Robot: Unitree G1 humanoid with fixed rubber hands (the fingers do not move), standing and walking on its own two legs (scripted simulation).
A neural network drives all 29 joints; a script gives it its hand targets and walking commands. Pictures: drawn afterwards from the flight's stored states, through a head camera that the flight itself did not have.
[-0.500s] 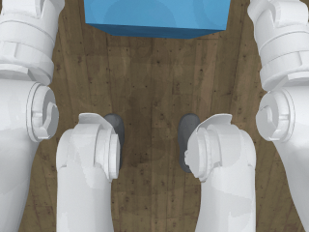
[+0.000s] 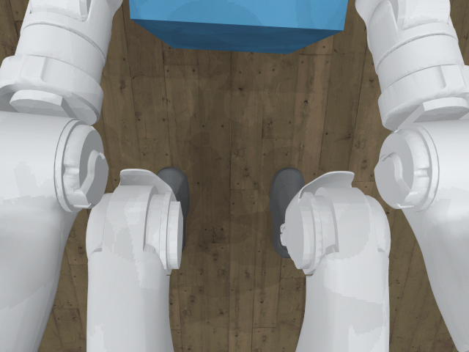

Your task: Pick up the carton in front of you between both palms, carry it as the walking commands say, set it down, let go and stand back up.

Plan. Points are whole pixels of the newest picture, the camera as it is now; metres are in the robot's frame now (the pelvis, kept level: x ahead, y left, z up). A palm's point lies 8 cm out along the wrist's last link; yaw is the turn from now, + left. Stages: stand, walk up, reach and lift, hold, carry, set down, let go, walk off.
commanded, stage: reach and lift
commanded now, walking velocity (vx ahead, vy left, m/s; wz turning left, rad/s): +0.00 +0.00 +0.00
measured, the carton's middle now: out of the picture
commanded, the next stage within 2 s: none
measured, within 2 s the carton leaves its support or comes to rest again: leaves its support in 0.30 s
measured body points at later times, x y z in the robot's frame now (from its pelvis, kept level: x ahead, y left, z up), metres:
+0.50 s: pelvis +0.01 +0.00 +0.03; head +0.33 +0.00 +0.35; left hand +0.56 +0.15 -0.07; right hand +0.56 -0.15 -0.07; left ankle +0.11 +0.13 -0.34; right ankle +0.11 -0.13 -0.34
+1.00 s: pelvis +0.01 +0.00 +0.15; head +0.26 +0.00 +0.52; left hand +0.51 +0.15 +0.09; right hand +0.51 -0.15 +0.09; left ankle +0.11 +0.13 -0.34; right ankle +0.11 -0.13 -0.34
